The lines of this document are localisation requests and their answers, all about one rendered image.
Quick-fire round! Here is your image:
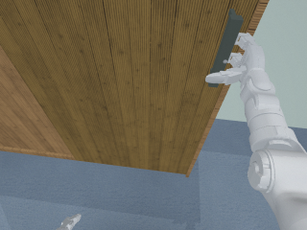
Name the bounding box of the robot right upper arm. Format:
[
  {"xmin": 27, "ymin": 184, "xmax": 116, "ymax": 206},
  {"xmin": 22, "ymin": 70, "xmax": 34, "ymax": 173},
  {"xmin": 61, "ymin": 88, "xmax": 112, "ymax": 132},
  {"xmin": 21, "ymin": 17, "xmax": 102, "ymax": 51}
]
[{"xmin": 248, "ymin": 148, "xmax": 307, "ymax": 230}]

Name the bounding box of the right robot forearm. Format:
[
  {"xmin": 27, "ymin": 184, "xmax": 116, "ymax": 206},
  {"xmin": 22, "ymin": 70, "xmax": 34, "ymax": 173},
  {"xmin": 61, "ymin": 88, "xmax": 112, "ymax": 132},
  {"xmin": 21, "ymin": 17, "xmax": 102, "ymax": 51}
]
[{"xmin": 240, "ymin": 70, "xmax": 307, "ymax": 154}]

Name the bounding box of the left robot hand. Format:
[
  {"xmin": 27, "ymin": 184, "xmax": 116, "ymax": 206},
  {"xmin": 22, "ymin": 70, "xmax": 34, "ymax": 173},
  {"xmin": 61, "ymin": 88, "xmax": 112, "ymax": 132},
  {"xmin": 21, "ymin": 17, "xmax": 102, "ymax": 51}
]
[{"xmin": 56, "ymin": 214, "xmax": 82, "ymax": 230}]

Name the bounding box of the right robot hand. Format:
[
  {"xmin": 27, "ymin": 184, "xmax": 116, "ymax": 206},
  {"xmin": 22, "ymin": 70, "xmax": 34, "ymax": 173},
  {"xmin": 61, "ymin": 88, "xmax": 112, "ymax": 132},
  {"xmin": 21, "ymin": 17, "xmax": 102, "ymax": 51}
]
[{"xmin": 205, "ymin": 33, "xmax": 266, "ymax": 85}]

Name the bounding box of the wardrobe door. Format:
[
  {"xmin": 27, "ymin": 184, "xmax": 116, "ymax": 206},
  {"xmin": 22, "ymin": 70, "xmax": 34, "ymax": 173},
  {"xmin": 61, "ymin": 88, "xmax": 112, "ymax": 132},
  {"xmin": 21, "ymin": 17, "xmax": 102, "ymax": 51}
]
[
  {"xmin": 0, "ymin": 0, "xmax": 259, "ymax": 174},
  {"xmin": 0, "ymin": 45, "xmax": 72, "ymax": 155}
]

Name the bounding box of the handle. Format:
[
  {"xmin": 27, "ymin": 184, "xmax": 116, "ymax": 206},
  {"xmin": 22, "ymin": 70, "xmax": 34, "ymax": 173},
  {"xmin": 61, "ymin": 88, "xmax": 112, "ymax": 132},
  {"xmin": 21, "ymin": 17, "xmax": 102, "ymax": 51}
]
[{"xmin": 208, "ymin": 9, "xmax": 244, "ymax": 88}]

